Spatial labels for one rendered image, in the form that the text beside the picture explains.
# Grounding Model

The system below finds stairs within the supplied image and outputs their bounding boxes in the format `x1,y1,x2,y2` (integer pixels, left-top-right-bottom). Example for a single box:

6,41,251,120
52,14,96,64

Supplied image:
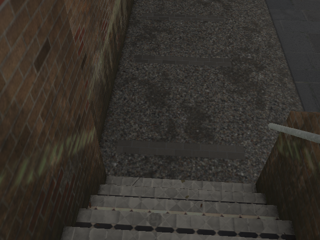
60,176,296,240

